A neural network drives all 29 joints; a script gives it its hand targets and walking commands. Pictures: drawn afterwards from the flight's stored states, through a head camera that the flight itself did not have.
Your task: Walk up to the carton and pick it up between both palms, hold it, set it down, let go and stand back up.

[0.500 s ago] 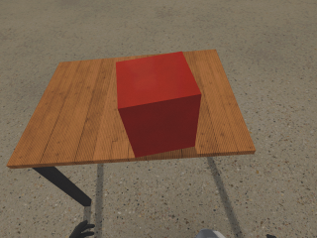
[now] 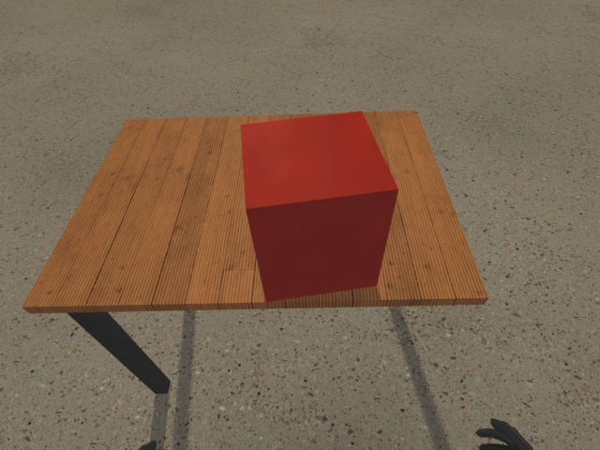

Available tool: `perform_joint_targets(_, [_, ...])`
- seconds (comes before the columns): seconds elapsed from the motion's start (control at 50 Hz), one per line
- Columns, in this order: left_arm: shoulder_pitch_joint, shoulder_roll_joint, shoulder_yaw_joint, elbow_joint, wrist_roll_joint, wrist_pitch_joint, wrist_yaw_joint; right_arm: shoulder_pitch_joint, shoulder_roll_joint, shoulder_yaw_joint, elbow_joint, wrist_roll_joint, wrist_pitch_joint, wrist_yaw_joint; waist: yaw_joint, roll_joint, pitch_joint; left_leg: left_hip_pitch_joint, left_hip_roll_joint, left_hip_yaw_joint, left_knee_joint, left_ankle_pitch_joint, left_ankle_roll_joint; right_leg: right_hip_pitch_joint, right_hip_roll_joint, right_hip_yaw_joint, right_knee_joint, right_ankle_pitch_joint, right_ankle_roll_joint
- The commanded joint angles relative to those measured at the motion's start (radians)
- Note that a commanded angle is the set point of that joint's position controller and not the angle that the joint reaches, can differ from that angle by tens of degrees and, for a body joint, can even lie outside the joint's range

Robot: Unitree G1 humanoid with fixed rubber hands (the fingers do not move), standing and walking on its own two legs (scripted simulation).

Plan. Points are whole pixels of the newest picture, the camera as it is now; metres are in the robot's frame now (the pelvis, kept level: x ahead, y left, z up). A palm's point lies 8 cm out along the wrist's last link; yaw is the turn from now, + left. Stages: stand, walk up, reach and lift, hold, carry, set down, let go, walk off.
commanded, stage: walk up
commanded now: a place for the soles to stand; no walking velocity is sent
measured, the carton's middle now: (312, 209) +0.51 +0.00 +0.00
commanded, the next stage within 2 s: none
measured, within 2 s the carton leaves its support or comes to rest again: neither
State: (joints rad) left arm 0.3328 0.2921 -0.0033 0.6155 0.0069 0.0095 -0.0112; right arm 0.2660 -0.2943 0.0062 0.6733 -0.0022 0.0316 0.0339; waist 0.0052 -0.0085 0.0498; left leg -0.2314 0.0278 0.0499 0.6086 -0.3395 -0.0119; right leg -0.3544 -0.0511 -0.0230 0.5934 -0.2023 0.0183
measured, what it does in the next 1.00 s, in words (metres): walks ahead: right foot, then left foot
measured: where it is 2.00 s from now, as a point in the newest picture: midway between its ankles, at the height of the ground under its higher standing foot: outside the picture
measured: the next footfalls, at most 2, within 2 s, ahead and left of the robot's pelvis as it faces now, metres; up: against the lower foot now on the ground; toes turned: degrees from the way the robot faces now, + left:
right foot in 0.62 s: +0.19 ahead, -0.07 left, +0.00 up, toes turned +1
left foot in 0.90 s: +0.17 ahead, +0.16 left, +0.00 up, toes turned +7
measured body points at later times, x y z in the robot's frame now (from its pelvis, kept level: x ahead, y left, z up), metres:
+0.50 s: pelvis +0.08 +0.02 +0.00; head +0.10 +0.01 +0.45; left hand +0.14 +0.29 -0.11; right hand +0.14 -0.25 -0.12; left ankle +0.01 +0.12 -0.73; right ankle +0.08 -0.11 -0.71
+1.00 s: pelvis +0.10 +0.02 -0.01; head +0.12 +0.03 +0.44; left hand +0.22 +0.30 -0.11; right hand +0.23 -0.23 -0.11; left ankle +0.12 +0.17 -0.73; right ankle +0.16 -0.08 -0.72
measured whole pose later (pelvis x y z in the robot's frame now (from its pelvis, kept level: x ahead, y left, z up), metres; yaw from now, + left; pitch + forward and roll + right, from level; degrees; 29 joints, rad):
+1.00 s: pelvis +0.10 +0.02 -0.01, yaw +0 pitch -2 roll +1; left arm 0.25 0.31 0.01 0.63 0.00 0.06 -0.01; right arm 0.25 -0.28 0.00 0.62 -0.01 0.02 -0.01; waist 0.01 -0.02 0.09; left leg -0.30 0.04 0.02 0.66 -0.31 -0.03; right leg -0.37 0.00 -0.01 0.70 -0.32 -0.01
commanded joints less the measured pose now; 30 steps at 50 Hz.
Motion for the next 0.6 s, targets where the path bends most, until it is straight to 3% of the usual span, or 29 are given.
perform_joint_targets(0.0, [-0.013,0.139,0.055,-0.101,0.000,-0.029,0.005,-0.004,-0.144,-0.046,-0.075,0.002,-0.024,-0.008,-0.007,0.035,-0.007,-0.091,0.081,-0.116,-0.177,-0.094,0.077,0.034,-0.038,0.104,-0.115,-0.126,-0.038])
perform_joint_targets(0.06, [0.002,0.130,0.055,-0.095,0.002,-0.033,0.006,-0.018,-0.148,-0.043,-0.076,0.003,-0.024,-0.009,0.001,0.043,-0.004,-0.128,0.093,-0.126,-0.195,-0.101,0.083,0.075,-0.022,0.078,-0.081,-0.060,-0.035])
perform_joint_targets(0.08, [0.056,0.126,0.056,-0.080,0.019,-0.036,0.009,0.059,-0.149,-0.042,-0.073,-0.010,-0.030,-0.001,-0.017,0.074,-0.055,-0.084,0.080,-0.127,-0.204,-0.267,0.090,0.081,0.006,0.058,-0.072,-0.245,-0.044])
perform_joint_targets(0.1, [0.057,0.122,0.058,-0.077,0.017,-0.035,0.009,0.065,-0.158,-0.043,-0.069,-0.015,-0.027,-0.001,-0.020,0.092,-0.014,-0.114,0.092,-0.149,-0.227,-0.344,0.098,0.059,0.018,0.042,-0.053,-0.271,-0.039])
perform_joint_targets(0.14, [0.051,0.103,0.054,-0.085,0.015,-0.038,0.006,0.045,-0.170,-0.043,-0.075,-0.018,-0.024,-0.001,-0.016,0.109,0.045,-0.132,0.112,-0.170,-0.259,-0.345,0.112,0.036,0.043,0.003,-0.018,-0.181,-0.033])
perform_joint_targets(0.18, [0.075,0.107,0.053,-0.084,0.017,-0.046,0.007,0.035,-0.170,-0.039,-0.072,-0.013,-0.021,-0.003,0.000,0.096,0.072,-0.172,0.108,-0.155,-0.235,-0.304,0.108,0.066,0.044,0.010,-0.020,-0.129,-0.039])
perform_joint_targets(0.22, [0.094,0.131,0.061,-0.086,0.019,-0.053,0.011,0.042,-0.155,-0.033,-0.074,-0.015,-0.021,-0.003,0.008,0.036,0.065,-0.200,0.074,-0.110,-0.161,-0.264,0.087,0.104,0.004,0.090,-0.067,-0.154,-0.058])
perform_joint_targets(0.24, [0.111,0.161,0.068,-0.083,0.020,-0.054,0.013,0.045,-0.144,-0.029,-0.078,-0.013,-0.021,-0.002,0.015,-0.026,0.072,-0.214,0.042,-0.075,-0.078,-0.211,0.067,0.105,-0.049,0.188,-0.130,-0.217,-0.082])
perform_joint_targets(0.28, [0.176,0.218,0.088,-0.055,0.018,-0.046,0.023,0.086,-0.110,-0.027,-0.083,-0.022,-0.025,-0.002,0.024,-0.156,0.024,-0.234,-0.025,-0.003,0.102,-0.133,0.027,0.174,-0.197,0.404,-0.236,-0.235,-0.169])
perform_joint_targets(0.3, [0.177,0.224,0.089,-0.050,0.017,-0.042,0.029,0.105,-0.112,-0.028,-0.082,-0.024,-0.027,-0.005,0.021,-0.149,0.017,-0.231,-0.024,-0.012,0.095,-0.140,0.022,0.193,-0.234,0.431,-0.231,-0.141,-0.203])
perform_joint_targets(0.32, [0.155,0.220,0.086,-0.051,0.019,-0.038,0.030,0.117,-0.103,-0.029,-0.082,-0.026,-0.032,-0.007,0.009,-0.143,0.009,-0.193,-0.014,-0.028,0.045,-0.116,0.028,0.178,-0.238,0.403,-0.205,-0.044,-0.211])
perform_joint_targets(0.34, [0.126,0.206,0.076,-0.058,0.019,-0.034,0.028,0.141,-0.101,-0.031,-0.079,-0.027,-0.041,-0.008,-0.008,-0.135,-0.009,-0.117,-0.007,-0.033,-0.013,-0.054,0.033,0.138,-0.218,0.346,-0.170,0.037,-0.193])
perform_joint_targets(0.36, [0.085,0.188,0.066,-0.067,0.016,-0.031,0.026,0.173,-0.103,-0.035,-0.076,-0.028,-0.052,-0.008,-0.032,-0.129,-0.029,-0.006,0.005,-0.053,-0.074,0.012,0.040,0.075,-0.181,0.263,-0.119,0.091,-0.156])
perform_joint_targets(0.38, [0.030,0.153,0.054,-0.084,0.014,-0.029,0.021,0.215,-0.123,-0.043,-0.066,-0.027,-0.060,-0.009,-0.062,-0.078,-0.045,0.100,0.034,-0.119,-0.156,0.054,0.054,-0.009,-0.100,0.146,-0.021,0.103,-0.105])
perform_joint_targets(0.4, [0.005,0.100,0.039,-0.108,0.016,-0.028,0.016,0.240,-0.182,-0.059,-0.053,-0.020,-0.064,-0.010,-0.071,0.094,-0.030,0.187,0.127,-0.263,-0.225,0.161,0.087,-0.118,0.023,0.009,0.152,0.001,-0.048])
perform_joint_targets(0.42, [0.018,0.071,0.033,-0.113,0.024,-0.022,0.022,0.237,-0.214,-0.070,-0.044,-0.020,-0.057,-0.015,-0.068,0.164,0.001,0.241,0.223,-0.337,-0.203,0.357,0.164,-0.212,0.049,-0.029,0.202,-0.238,-0.018])
perform_joint_targets(0.44, [0.010,0.071,0.032,-0.117,0.021,-0.020,0.029,0.257,-0.203,-0.072,-0.041,-0.027,-0.050,-0.020,-0.087,0.157,0.023,0.247,0.267,-0.345,-0.188,0.526,0.225,-0.249,0.041,-0.002,0.236,-0.364,-0.017])
perform_joint_targets(0.48, [-0.037,0.060,0.035,-0.135,0.016,-0.030,0.032,0.276,-0.189,-0.074,-0.025,-0.042,-0.029,-0.032,-0.099,0.129,0.051,0.296,0.241,-0.259,-0.139,0.789,0.244,-0.302,0.043,-0.005,0.232,-0.376,-0.028])
perform_joint_targets(0.5, [-0.046,0.054,0.034,-0.135,0.021,-0.035,0.028,0.270,-0.182,-0.075,-0.026,-0.046,-0.027,-0.037,-0.093,0.116,0.046,0.303,0.235,-0.237,-0.128,0.822,0.233,-0.289,0.045,-0.017,0.192,-0.319,-0.028])
perform_joint_targets(0.54, [-0.019,0.036,0.029,-0.123,0.020,-0.042,0.025,0.196,-0.177,-0.071,-0.042,-0.038,-0.023,-0.038,-0.059,0.127,-0.003,0.222,0.183,-0.155,-0.096,0.815,0.199,-0.137,0.066,-0.050,0.064,-0.169,-0.027])
perform_joint_targets(0.58, [0.056,0.043,0.037,-0.090,0.020,-0.047,0.025,0.116,-0.166,-0.064,-0.061,-0.015,-0.018,-0.035,0.004,0.112,-0.074,0.075,0.129,-0.078,0.013,0.724,0.142,0.137,0.091,-0.065,-0.094,0.107,-0.046])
